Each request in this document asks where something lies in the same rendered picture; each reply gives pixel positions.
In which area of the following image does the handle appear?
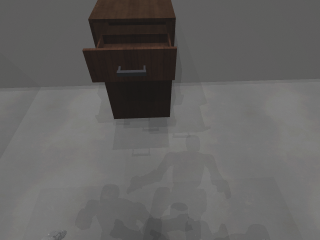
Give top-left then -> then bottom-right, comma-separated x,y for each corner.
116,65 -> 147,77

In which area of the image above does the robot left hand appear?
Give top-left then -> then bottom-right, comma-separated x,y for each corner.
42,230 -> 67,240

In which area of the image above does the drawer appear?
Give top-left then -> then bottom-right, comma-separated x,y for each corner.
82,33 -> 177,83

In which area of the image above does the cabinet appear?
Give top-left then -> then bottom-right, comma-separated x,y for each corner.
88,0 -> 176,119

